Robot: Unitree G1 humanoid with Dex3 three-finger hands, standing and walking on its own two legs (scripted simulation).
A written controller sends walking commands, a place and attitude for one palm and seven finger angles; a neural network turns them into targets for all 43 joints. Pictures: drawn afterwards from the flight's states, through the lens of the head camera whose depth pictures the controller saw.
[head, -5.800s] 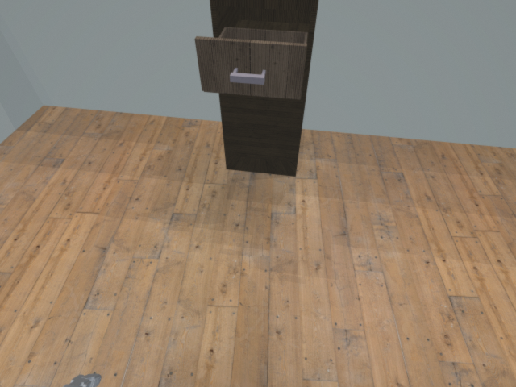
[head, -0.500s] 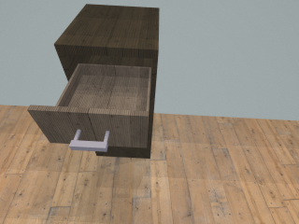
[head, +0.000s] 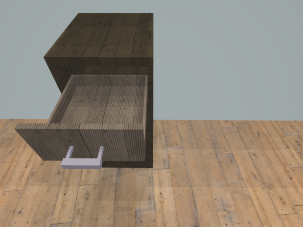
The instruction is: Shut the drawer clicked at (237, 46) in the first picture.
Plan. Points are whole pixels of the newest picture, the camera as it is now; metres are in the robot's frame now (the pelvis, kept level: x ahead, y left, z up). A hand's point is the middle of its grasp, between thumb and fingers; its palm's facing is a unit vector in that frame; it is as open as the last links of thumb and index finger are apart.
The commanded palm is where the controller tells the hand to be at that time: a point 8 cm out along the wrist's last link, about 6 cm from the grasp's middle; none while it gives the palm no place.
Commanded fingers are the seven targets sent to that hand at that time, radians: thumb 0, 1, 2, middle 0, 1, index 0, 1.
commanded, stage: come to a stop and stand still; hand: left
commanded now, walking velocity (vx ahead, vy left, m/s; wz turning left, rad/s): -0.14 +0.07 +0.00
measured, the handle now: (84, 156) +0.31 +0.22 -0.01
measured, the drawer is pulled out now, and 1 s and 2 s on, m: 0.30 0.30 0.30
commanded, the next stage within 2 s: look again from close up in 1.20 s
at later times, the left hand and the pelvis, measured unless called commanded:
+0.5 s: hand out of the picture +0.05 +0.19 -0.17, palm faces +0.02 -0.96 -0.28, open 7.3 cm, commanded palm none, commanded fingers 0.00 0.90 0.90 -0.20 -0.30 -0.20 -0.30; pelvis +0.01 -0.01 -0.01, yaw +1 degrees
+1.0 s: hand out of the picture -0.03 +0.17 -0.17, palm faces +0.00 -0.98 -0.20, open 7.3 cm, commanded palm none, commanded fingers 0.00 0.90 0.90 -0.20 -0.30 -0.20 -0.30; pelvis -0.05 -0.01 +0.00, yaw +1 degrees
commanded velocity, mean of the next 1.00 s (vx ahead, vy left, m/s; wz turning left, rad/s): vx -0.05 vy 0.01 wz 0.00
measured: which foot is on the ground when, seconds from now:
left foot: down 0.00-1.00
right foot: down 0.00-1.00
